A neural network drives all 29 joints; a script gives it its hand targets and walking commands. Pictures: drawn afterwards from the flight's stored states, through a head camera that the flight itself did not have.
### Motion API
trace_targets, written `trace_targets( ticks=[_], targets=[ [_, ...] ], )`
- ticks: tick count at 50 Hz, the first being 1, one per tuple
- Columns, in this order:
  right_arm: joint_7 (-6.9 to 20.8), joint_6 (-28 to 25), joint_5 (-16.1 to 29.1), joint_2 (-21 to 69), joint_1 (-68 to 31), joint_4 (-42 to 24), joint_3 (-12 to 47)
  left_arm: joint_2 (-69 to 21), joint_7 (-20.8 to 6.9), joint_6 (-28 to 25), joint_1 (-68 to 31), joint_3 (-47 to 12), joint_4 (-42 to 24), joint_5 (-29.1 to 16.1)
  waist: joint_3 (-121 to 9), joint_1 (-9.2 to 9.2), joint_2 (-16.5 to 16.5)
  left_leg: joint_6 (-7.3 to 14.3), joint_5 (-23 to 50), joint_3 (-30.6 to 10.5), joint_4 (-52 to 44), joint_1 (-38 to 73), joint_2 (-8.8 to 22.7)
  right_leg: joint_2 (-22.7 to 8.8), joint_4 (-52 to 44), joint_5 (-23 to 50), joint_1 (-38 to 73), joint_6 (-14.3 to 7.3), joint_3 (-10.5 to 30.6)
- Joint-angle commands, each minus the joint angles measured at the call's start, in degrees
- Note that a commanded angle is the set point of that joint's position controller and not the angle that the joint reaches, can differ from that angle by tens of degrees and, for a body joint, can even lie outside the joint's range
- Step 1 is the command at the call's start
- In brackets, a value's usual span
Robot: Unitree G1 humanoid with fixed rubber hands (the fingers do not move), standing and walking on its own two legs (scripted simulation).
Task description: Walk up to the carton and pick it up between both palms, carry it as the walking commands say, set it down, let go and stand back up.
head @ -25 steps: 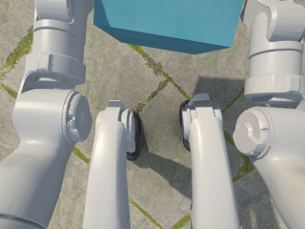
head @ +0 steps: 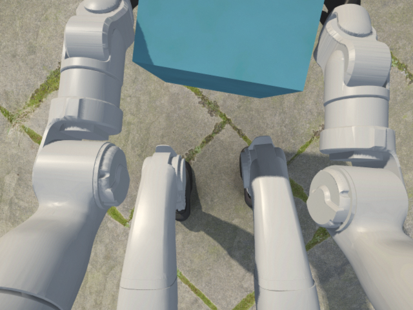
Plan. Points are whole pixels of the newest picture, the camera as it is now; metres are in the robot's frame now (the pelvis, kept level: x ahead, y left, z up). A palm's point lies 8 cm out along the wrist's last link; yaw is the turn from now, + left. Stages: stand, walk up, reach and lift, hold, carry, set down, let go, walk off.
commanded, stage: reach and lift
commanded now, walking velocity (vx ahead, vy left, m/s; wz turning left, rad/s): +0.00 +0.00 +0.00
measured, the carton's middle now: (225, 22) +0.54 -0.04 -0.13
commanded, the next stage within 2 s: none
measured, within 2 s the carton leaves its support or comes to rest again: neither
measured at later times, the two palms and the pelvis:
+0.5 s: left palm out of the picture +0.53 +0.11 +0.01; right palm (367, 11) +0.49 -0.18 +0.00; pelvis -0.01 +0.00 +0.05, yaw -1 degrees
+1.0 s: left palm out of the picture +0.50 +0.12 +0.07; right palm (405, 13) +0.46 -0.18 +0.06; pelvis +0.00 +0.00 +0.12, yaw -2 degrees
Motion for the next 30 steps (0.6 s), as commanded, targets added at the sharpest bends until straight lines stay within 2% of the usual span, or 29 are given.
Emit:
trace_targets(
  ticks=[1,2,4,5,6,7,8,9,10,11,12,13,14,15,16,17,19,21,24,25,26,27,28,29,30],
  targets=[
    [20.24,-3.32,14.69,68.46,-47.86,-8.42,36.65,-68.70,-14.52,-3.59,-42.25,-22.39,-19.09,-7.02,-141.23,5.50,-0.51,1.33,14.12,0.30,-13.63,27.61,-7.14,6.08,-11.93,15.62,52.38,0.86,-5.66],
    [20.53,-3.23,15.05,69.69,-45.44,-9.43,37.50,-69.13,-14.42,-4.11,-44.08,-24.33,-23.63,-7.79,-145.27,4.43,-0.55,1.04,15.40,-0.09,-13.91,30.81,-7.23,6.43,-12.59,16.92,54.69,0.63,-5.58],
    [20.75,-3.36,14.72,69.70,-46.36,-7.89,37.25,-67.73,-14.53,-4.24,-43.42,-22.36,-20.74,-6.67,-140.51,5.85,-1.05,1.23,12.88,0.23,-14.77,28.50,-6.90,6.02,-13.61,14.46,53.06,0.93,-5.28],
    [20.49,-3.73,16.02,70.11,-46.76,-12.87,39.80,-70.69,-14.51,-4.01,-42.23,-25.12,-23.08,-8.45,-147.69,5.14,-0.96,1.25,15.84,-0.10,-15.50,33.06,-7.10,6.22,-14.38,17.02,58.77,0.83,-4.94],
    [20.52,-3.49,15.99,69.26,-48.61,-12.42,39.85,-69.44,-14.39,-3.96,-43.30,-24.56,-22.77,-8.27,-146.31,4.82,-1.95,1.37,15.87,-0.47,-15.70,32.08,-7.24,6.24,-14.15,17.33,57.29,1.11,-5.65],
    [20.52,-3.60,15.45,68.50,-47.91,-11.16,39.73,-69.58,-14.40,-3.79,-41.22,-23.50,-19.97,-7.65,-143.02,5.45,-1.44,1.43,14.21,-0.60,-16.11,31.15,-6.97,6.07,-14.61,15.54,55.93,0.99,-5.34],
    [20.37,-3.75,16.98,68.89,-49.29,-15.79,42.15,-70.01,-14.51,-3.86,-42.79,-26.07,-24.09,-9.13,-148.83,5.23,-1.17,1.23,16.52,-0.35,-16.36,34.56,-7.30,6.03,-15.50,17.55,60.16,1.02,-4.66],
    [20.19,-3.52,17.15,68.91,-48.85,-15.44,42.04,-70.68,-14.23,-3.87,-43.52,-26.21,-24.91,-9.56,-150.03,5.09,-1.04,1.14,17.59,-0.58,-17.10,36.31,-7.44,6.35,-15.46,18.78,61.02,0.84,-5.28],
    [20.06,-3.35,16.15,67.95,-48.37,-13.72,40.76,-70.15,-14.12,-3.69,-43.54,-25.85,-24.46,-9.00,-147.53,4.19,-0.28,0.87,15.70,-0.88,-17.26,35.19,-7.37,6.07,-15.70,17.10,59.89,0.66,-5.23],
    [19.96,-3.02,16.45,69.83,-46.51,-13.11,41.29,-69.74,-14.10,-4.02,-44.24,-26.53,-26.57,-9.11,-148.49,4.47,-0.57,0.89,15.60,-0.72,-17.70,36.10,-7.40,6.06,-16.64,16.70,61.80,0.87,-4.61],
    [20.03,-2.86,15.37,69.21,-45.52,-11.08,39.77,-69.30,-14.12,-3.72,-42.80,-25.08,-23.38,-8.16,-143.41,4.56,-0.68,1.11,14.11,-1.03,-18.97,34.96,-7.02,5.98,-17.18,15.42,59.69,0.88,-4.89],
    [20.28,-3.02,16.28,70.06,-45.53,-13.17,41.25,-69.32,-14.11,-4.06,-44.52,-26.42,-26.91,-8.74,-146.66,4.98,-0.40,0.91,15.05,-0.90,-19.45,37.43,-7.11,5.94,-17.95,16.01,62.00,0.82,-4.51],
    [20.16,-3.19,15.89,69.22,-46.14,-11.33,40.21,-69.41,-14.23,-3.83,-42.24,-25.38,-23.01,-7.79,-142.03,5.25,0.16,1.13,13.25,-0.89,-19.90,34.93,-6.73,5.79,-18.20,14.57,59.99,0.78,-4.40],
    [20.23,-3.11,15.50,69.92,-44.91,-10.72,40.47,-68.96,-14.36,-3.97,-41.66,-24.85,-23.18,-7.37,-141.22,6.00,-0.88,1.30,12.30,-0.56,-20.27,33.89,-6.95,5.62,-19.11,13.36,61.26,0.99,-4.05],
    [20.43,-3.11,14.90,70.25,-43.80,-9.87,39.88,-70.06,-14.58,-4.07,-40.24,-24.23,-20.92,-7.13,-139.25,5.42,-2.20,1.48,12.53,-1.18,-21.45,34.47,-6.80,5.82,-19.32,13.32,60.30,1.19,-4.85],
    [20.52,-3.40,14.73,69.76,-44.22,-10.10,39.53,-71.15,-14.80,-3.93,-38.70,-24.01,-19.20,-6.90,-137.41,5.18,-1.59,1.32,11.36,-1.15,-21.94,34.03,-6.70,5.58,-20.43,12.07,60.13,0.99,-4.60],
    [20.97,-3.61,14.51,70.52,-43.28,-7.66,38.26,-71.51,-15.37,-4.22,-39.20,-23.71,-18.70,-6.65,-135.34,4.82,-0.77,1.44,9.42,-1.44,-23.20,33.78,-6.28,5.14,-21.68,10.37,59.70,0.78,-4.12],
    [21.06,-3.64,15.03,71.84,-43.25,-8.20,39.26,-71.18,-15.63,-4.47,-40.68,-24.17,-21.35,-6.84,-138.17,5.45,-0.07,1.51,9.40,-1.42,-23.77,35.11,-6.28,5.19,-22.46,10.32,62.24,0.84,-3.92],
    [21.00,-3.54,16.44,72.95,-45.06,-12.24,42.59,-71.97,-15.79,-4.71,-40.18,-25.22,-23.80,-8.12,-144.24,5.83,-2.24,1.89,13.05,-1.61,-24.77,38.61,-6.73,4.93,-24.01,13.26,68.72,1.47,-3.31],
    [21.03,-3.35,15.59,72.04,-42.77,-9.69,41.16,-71.00,-15.99,-4.39,-38.87,-24.22,-20.73,-7.08,-139.71,6.01,-1.38,1.90,11.58,-1.51,-25.47,36.83,-6.38,4.75,-24.47,12.06,66.52,1.40,-3.09],
    [21.03,-3.49,15.50,72.31,-42.60,-10.74,41.46,-72.74,-16.09,-4.30,-37.75,-24.96,-20.16,-7.52,-140.29,5.32,-1.74,1.73,11.72,-1.67,-26.36,38.56,-6.39,4.86,-25.37,11.92,67.81,1.28,-3.26],
    [21.08,-3.44,15.60,72.28,-42.22,-11.06,41.22,-72.40,-16.25,-4.39,-38.77,-24.92,-21.66,-7.54,-140.60,5.40,-0.49,1.68,11.64,-1.77,-26.75,38.85,-6.52,4.82,-25.52,12.39,68.25,1.12,-3.31],
    [21.17,-3.80,15.81,71.73,-42.53,-12.16,42.08,-73.26,-16.25,-4.52,-36.82,-25.57,-21.88,-7.99,-141.18,5.31,-1.07,1.78,13.06,-2.43,-26.99,39.85,-6.31,4.86,-25.57,13.62,68.46,1.00,-3.11],
    [21.32,-3.69,15.38,72.30,-42.23,-10.58,41.85,-72.38,-16.25,-4.59,-35.90,-24.17,-19.54,-6.71,-137.70,5.78,-2.18,2.07,11.49,-2.53,-27.63,38.77,-6.20,4.71,-26.52,11.78,67.38,1.27,-3.21],
    [21.38,-3.93,16.73,73.50,-41.93,-14.16,43.79,-73.47,-16.16,-4.65,-34.31,-25.72,-21.91,-7.22,-143.06,7.07,-1.76,2.10,15.38,-2.39,-28.53,43.26,-6.52,4.98,-26.66,15.24,71.29,1.42,-3.26]
  ],
)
